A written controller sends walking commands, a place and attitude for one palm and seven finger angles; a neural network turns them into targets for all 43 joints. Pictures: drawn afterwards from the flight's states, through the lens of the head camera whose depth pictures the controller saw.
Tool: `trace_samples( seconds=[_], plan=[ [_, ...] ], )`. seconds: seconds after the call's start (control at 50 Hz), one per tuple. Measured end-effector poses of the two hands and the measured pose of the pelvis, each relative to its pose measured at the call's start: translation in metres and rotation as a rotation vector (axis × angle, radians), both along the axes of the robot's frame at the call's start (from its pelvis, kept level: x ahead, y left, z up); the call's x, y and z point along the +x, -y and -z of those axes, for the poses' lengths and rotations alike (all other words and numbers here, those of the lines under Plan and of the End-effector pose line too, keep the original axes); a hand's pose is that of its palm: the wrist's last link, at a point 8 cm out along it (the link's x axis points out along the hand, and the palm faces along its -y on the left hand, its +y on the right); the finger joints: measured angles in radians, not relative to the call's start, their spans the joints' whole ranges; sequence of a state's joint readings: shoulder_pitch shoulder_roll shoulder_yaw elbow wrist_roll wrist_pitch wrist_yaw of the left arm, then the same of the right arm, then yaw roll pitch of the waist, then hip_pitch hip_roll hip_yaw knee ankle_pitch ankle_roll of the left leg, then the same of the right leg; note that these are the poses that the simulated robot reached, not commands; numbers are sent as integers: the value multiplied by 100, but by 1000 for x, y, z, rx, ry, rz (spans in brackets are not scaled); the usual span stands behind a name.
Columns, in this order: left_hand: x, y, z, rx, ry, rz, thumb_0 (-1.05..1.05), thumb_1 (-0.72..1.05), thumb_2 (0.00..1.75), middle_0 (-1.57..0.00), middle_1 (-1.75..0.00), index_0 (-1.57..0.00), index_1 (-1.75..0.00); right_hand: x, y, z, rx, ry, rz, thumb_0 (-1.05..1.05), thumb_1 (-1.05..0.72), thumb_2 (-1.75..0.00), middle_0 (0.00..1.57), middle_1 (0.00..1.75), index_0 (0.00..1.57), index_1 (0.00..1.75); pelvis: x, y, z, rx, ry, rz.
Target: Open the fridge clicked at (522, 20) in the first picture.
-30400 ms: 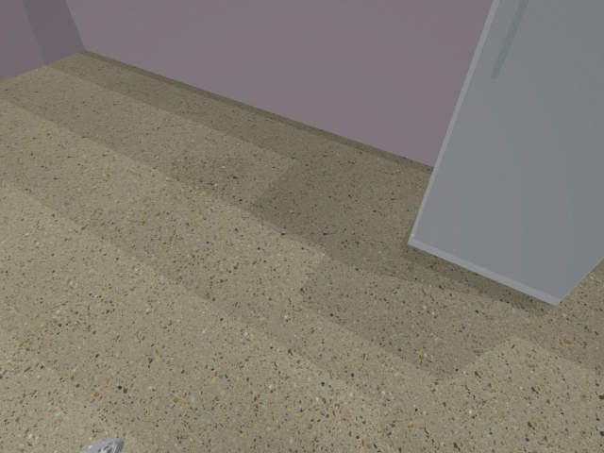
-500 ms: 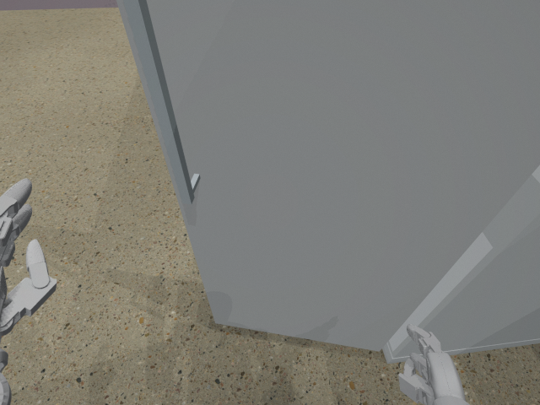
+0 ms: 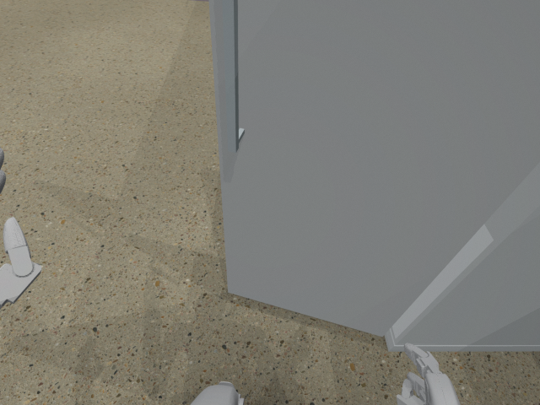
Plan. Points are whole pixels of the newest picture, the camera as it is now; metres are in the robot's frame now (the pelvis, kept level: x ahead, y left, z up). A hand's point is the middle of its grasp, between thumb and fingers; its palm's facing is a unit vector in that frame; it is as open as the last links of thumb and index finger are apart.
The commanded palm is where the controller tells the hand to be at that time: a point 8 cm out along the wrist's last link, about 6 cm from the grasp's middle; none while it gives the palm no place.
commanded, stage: step back with the hand held close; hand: left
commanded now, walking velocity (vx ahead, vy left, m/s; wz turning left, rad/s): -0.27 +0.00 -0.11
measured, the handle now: (235, 23) +0.56 +0.13 +0.29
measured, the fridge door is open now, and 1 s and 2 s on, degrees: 74 74 74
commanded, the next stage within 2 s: stop stepping back and stand still in 0.24 s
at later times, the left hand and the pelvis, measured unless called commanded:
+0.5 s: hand out of the picture +0.05 +0.31 +0.19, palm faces +0.55 -0.77 -0.33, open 7.4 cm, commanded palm -0.01 +0.33 +0.20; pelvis -0.15 +0.03 +0.01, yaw +1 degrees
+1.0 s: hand out of the picture -0.02 +0.28 +0.18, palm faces +0.50 -0.79 -0.36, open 7.4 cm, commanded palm -0.07 +0.30 +0.20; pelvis -0.22 +0.01 +0.02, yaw -3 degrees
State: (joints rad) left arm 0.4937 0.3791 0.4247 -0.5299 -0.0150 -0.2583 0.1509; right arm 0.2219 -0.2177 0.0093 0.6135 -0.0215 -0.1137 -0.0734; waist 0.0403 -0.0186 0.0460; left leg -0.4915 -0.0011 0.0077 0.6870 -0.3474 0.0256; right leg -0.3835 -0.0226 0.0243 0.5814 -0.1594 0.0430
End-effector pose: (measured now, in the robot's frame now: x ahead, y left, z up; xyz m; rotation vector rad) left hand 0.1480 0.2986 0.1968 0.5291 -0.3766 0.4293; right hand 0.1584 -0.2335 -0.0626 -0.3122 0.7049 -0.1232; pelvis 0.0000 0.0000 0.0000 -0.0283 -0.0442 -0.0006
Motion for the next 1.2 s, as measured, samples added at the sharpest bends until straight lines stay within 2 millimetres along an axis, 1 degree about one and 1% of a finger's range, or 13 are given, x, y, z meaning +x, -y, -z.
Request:
trace_samples(
  seconds=[0.16,0.3,0.38,0.44,0.5,0.58,0.72,0.84,0.92,1.0,1.06,1.16,1.2],
  plan=[
    [-32,-20,-17,45,92,-12,1,89,90,-21,-31,-21,-30,-43,-14,1,24,27,16,1,-90,-90,20,30,20,30,-47,-4,2,-71,9,-65],
    [-109,-11,-12,72,48,-49,1,89,90,-20,-31,-21,-30,-65,-22,12,89,49,-54,1,-90,-90,20,30,20,31,-96,2,12,-13,-53,-50],
    [-141,-11,-15,21,6,-47,1,89,90,-21,-31,-21,-30,-88,-32,4,65,-19,-69,1,-90,-90,20,30,20,30,-113,-8,-6,23,-38,-11],
    [-148,-26,-14,-15,22,-60,1,89,90,-21,-31,-21,-30,-104,-40,-14,41,17,-67,1,-90,-90,20,30,20,30,-126,-14,-14,50,-47,12],
    [-142,-44,-2,-70,41,-72,0,89,90,-21,-31,-21,-30,-117,-43,-20,19,105,-50,1,-90,-90,20,30,20,31,-146,-26,-6,20,-45,-10],
    [-138,-43,8,-132,-19,-41,1,89,90,-20,-31,-21,-30,-152,-45,-32,48,136,-1,1,-90,-90,20,30,20,30,-176,-28,-14,27,-14,11],
    [-183,0,-14,-28,-103,115,1,89,90,-20,-31,-21,-30,-227,-26,-36,62,59,79,1,-90,-90,20,30,20,31,-202,-17,-29,6,-42,26],
    [-221,-5,-27,85,-52,32,1,89,90,-21,-31,-22,-30,-265,6,2,20,-88,93,1,-90,-90,20,30,20,31,-228,-7,-15,40,-53,42],
    [-224,-19,-19,-20,-43,-64,1,89,90,-21,-31,-21,-30,-284,18,2,22,-116,139,1,-90,-90,20,30,20,30,-225,-6,-23,63,-49,55],
    [-208,-16,5,-117,-106,-72,1,89,90,-20,-31,-21,-30,-287,21,3,7,-102,155,1,-90,-90,20,30,20,30,-222,-11,-25,72,-45,44],
    [-193,-8,15,-137,-119,-17,1,89,90,-20,-31,-21,-30,-281,18,1,-12,-92,146,1,-90,-90,20,30,20,30,-216,-15,-22,71,-40,36],
    [-172,-5,9,-33,-71,88,1,89,90,-21,-31,-21,-30,-254,6,0,-2,-18,136,1,-90,-90,20,30,20,30,-208,-22,-8,60,-43,51],
    [-151,-7,41,-63,-246,93,0,89,90,-20,-31,-21,-30,-246,1,8,38,-43,105,1,-90,-90,20,30,20,30,-210,-26,-8,58,-52,40]
  ],
)
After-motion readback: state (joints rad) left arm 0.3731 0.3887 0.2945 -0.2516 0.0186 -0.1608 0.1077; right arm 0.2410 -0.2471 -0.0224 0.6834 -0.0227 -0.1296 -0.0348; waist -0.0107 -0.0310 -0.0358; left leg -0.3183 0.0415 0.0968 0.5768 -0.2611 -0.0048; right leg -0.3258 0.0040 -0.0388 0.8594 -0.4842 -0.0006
